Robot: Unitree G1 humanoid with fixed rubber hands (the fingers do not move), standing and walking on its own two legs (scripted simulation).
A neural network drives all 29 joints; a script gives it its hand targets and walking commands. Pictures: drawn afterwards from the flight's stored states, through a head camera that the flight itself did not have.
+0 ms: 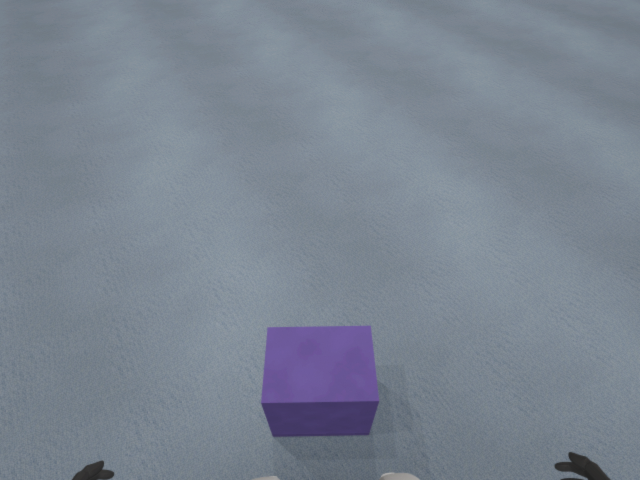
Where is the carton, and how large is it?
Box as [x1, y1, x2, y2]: [261, 326, 378, 436]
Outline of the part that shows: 268,327 261,403 272,435 290,436 368,434 378,403 370,326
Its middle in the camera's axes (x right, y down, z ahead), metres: +0.00 +0.39 +1.07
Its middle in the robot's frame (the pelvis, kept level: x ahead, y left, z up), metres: +0.48 +0.03 -0.59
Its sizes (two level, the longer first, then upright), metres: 0.277 0.198 0.280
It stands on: the floor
